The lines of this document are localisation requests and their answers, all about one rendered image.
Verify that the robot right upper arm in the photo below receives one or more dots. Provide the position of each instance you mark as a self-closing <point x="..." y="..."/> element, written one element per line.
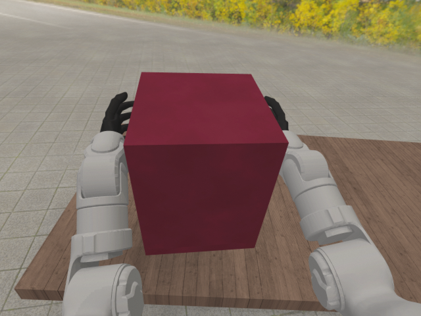
<point x="351" y="278"/>

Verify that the robot left forearm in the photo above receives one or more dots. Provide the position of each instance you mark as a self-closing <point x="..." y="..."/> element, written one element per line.
<point x="101" y="201"/>

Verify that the carton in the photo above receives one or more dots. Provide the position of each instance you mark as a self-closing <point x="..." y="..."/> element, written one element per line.
<point x="204" y="152"/>

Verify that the robot right forearm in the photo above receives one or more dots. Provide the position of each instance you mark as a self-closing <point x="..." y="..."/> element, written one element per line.
<point x="325" y="217"/>

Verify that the right robot hand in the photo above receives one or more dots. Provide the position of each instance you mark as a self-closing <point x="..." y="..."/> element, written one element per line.
<point x="277" y="112"/>

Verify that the table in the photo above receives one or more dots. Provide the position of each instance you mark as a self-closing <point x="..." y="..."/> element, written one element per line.
<point x="380" y="179"/>

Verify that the robot left upper arm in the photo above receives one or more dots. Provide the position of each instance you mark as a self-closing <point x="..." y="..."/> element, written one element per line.
<point x="110" y="290"/>

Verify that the left robot hand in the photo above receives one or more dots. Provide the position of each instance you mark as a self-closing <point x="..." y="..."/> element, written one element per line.
<point x="113" y="117"/>

